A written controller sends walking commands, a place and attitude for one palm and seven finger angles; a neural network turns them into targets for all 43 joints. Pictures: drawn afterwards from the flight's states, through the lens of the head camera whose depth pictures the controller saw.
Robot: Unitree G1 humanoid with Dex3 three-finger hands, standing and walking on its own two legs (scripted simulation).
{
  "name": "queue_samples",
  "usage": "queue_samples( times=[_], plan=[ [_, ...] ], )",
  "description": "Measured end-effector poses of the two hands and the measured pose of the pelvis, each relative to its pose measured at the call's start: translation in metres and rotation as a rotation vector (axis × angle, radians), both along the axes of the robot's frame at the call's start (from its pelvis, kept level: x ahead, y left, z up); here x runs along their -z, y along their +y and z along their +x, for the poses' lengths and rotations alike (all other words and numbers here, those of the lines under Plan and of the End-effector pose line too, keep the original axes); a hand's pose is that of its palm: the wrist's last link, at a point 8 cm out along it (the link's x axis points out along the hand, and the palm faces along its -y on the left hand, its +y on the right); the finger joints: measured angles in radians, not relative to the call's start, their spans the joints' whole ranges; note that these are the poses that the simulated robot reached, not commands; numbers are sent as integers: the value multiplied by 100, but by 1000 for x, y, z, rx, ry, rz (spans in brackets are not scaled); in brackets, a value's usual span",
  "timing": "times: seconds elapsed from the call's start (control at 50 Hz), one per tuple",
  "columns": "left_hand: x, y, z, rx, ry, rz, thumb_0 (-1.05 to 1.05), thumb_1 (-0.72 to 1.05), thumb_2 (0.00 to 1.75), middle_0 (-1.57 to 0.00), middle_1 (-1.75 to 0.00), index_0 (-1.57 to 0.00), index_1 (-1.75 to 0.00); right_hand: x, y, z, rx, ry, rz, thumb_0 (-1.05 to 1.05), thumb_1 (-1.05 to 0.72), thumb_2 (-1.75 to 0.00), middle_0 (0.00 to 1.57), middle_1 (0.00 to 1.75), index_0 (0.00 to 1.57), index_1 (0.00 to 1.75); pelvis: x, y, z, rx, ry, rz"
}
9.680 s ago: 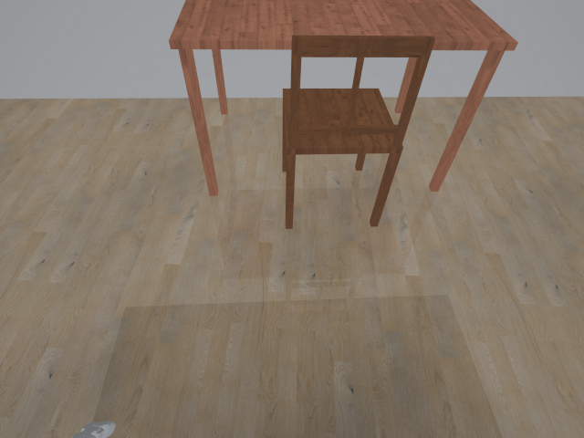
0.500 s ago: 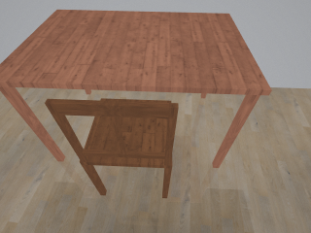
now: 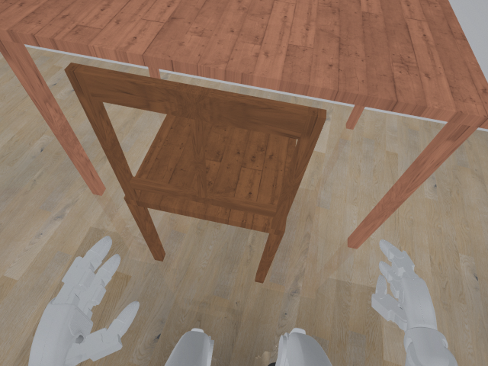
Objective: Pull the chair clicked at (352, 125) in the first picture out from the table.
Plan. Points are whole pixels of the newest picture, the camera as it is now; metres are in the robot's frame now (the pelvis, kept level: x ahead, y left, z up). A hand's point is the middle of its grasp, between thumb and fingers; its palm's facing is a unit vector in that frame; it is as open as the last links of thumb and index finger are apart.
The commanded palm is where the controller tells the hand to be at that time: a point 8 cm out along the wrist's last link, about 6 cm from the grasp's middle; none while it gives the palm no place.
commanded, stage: raise the hand toward the chair's back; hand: left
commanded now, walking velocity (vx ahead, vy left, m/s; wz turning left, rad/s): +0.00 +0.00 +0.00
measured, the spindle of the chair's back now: (200, 161) +0.48 +0.14 -0.01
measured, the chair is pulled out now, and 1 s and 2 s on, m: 0.00 0.00 0.00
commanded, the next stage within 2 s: aim the fingers beside a spindle in 1.58 s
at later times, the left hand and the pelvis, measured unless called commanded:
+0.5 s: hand (115, 281) +0.22 +0.21 +0.05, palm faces -0.06 -1.00 -0.05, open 14.5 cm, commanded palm +0.19 +0.26 +0.06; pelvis +0.00 +0.02 +0.00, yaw +0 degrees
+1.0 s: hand (106, 253) +0.25 +0.22 +0.06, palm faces -0.05 -1.00 -0.06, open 16.9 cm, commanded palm +0.23 +0.28 +0.07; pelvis +0.01 +0.02 +0.02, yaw +0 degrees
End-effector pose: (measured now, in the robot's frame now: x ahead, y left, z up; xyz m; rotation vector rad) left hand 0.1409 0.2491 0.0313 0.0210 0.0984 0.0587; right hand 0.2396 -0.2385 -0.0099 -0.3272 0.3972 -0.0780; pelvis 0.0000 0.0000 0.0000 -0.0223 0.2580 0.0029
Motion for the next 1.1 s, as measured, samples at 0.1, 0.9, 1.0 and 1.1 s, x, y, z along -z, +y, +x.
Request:
queue_samples(
  times=[0.1,0.9,1.0,1.1],
  plan=[
    [-16,-2,22,92,-101,39,1,37,67,-14,-22,-14,-22,47,32,-10,-44,121,83,1,-90,-89,20,30,20,30,11,2,-3,-17,28,-23],
    [-35,26,78,102,-34,37,-1,-47,31,-6,-9,-6,-8,33,36,-45,67,223,92,1,-90,-89,20,30,21,30,-17,20,11,-8,28,-20],
    [-38,30,87,111,-44,38,-1,-49,30,-6,-8,-6,-8,37,32,-54,81,259,87,1,-90,-89,20,30,21,30,-18,20,13,-8,29,-21],
    [-41,32,97,118,-44,38,-1,-50,30,-6,-8,-6,-8,39,22,-65,110,288,74,1,-90,-89,20,30,21,30,-20,20,14,-5,29,-18]
  ],
)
